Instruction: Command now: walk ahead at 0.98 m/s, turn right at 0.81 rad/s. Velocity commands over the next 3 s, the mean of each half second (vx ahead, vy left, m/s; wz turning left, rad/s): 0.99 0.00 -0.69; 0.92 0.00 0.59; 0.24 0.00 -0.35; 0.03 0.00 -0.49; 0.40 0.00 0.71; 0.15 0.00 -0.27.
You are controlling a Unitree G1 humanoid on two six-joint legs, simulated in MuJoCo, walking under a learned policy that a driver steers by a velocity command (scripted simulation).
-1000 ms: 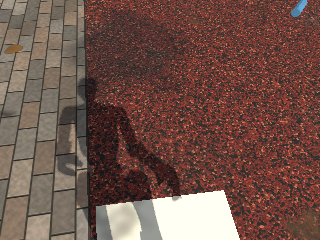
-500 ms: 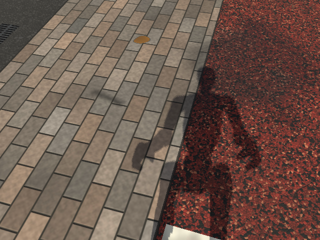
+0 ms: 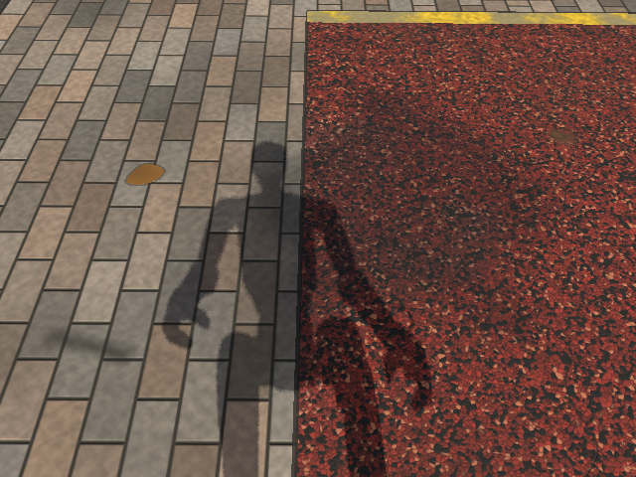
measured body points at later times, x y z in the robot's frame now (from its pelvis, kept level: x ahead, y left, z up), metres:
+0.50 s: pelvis +0.46 -0.07 +0.00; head +0.49 -0.08 +0.45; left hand +0.55 +0.20 -0.13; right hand +0.60 -0.36 -0.08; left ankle +0.74 +0.02 -0.67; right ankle +0.33 -0.05 -0.73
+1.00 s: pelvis +0.95 -0.17 +0.00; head +1.00 -0.17 +0.44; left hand +1.25 -0.01 -0.05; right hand +0.86 -0.45 -0.12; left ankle +0.81 -0.10 -0.73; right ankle +1.18 -0.34 -0.69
